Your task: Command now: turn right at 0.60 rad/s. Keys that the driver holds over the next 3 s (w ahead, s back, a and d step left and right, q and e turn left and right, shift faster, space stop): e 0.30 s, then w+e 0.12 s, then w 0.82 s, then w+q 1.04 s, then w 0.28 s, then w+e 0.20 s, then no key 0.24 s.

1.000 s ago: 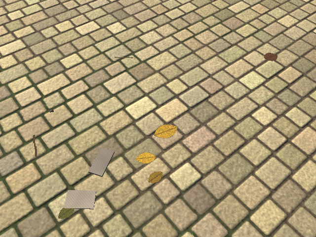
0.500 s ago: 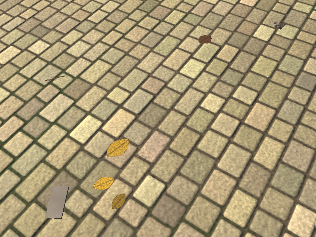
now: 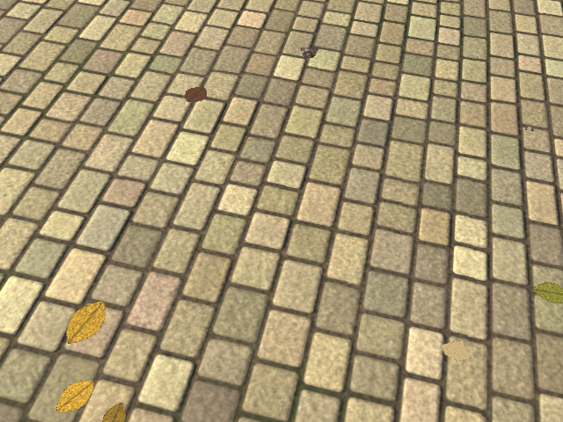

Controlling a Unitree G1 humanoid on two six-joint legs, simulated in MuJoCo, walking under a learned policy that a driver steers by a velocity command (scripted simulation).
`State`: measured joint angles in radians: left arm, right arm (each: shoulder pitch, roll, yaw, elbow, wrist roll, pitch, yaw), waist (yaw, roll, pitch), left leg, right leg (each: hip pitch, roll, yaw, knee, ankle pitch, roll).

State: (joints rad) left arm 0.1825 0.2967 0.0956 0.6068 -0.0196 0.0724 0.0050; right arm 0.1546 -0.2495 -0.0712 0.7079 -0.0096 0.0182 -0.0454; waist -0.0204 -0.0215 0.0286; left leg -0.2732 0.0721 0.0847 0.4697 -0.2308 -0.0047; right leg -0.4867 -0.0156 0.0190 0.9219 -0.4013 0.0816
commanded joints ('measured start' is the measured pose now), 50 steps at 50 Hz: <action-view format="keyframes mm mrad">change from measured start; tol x16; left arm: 1 -62 67 10 -109 -2 -15 -13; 7 82 271 67 -105 36 -35 -1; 46 -236 23 -36 -88 -9 -160 -52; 50 49 127 17 -11 -1 -158 -41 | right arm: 1 1 -219 -62 -52 13 -8 4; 21 -112 -134 -37 -90 21 -57 35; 30 245 -263 -64 9 -22 -122 60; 50 264 -215 -21 77 41 -75 34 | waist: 1 -29 237 -115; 5 34 130 -131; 7 42 -316 -148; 10 39 -92 -128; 27 -3 -114 -56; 30 -50 265 -32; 47 -62 156 62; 50 101 132 -119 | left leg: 1 159 237 -149 -104 347 212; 5 13 187 -34 101 202 76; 7 -462 -48 -18 613 -454 -78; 9 -463 -21 -149 750 -344 -58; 22 -251 -87 -149 244 -134 -38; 27 69 -94 -93 -22 -19 27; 31 266 333 -784 -296 -569 289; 39 202 125 -296 -331 23 194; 46 210 168 -229 -299 181 180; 50 197 119 -131 65 668 114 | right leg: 1 32 8 -72 -156 -5 -23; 5 348 38 -55 -526 286 -130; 7 502 -388 515 -543 805 -426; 15 347 -156 296 -562 540 -303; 19 314 -141 414 -653 -56 -315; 26 174 -115 475 -618 -196 -299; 32 -433 45 181 149 -69 -118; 40 -260 -39 -7 -86 319 -53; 47 -58 -2 -38 -375 319 -104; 50 365 45 -73 -442 310 -186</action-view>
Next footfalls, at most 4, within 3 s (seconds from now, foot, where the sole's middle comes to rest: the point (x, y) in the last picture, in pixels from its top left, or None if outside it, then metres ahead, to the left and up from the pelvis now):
0.10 right None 0.03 -0.14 -0.78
0.56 left None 0.10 0.07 -0.78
1.00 right None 0.28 -0.28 -0.78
1.54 left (346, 341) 0.66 -0.17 -0.78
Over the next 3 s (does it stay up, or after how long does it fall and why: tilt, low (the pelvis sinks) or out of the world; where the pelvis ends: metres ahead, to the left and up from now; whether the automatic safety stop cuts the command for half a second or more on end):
stays up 1.23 -0.16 -0.01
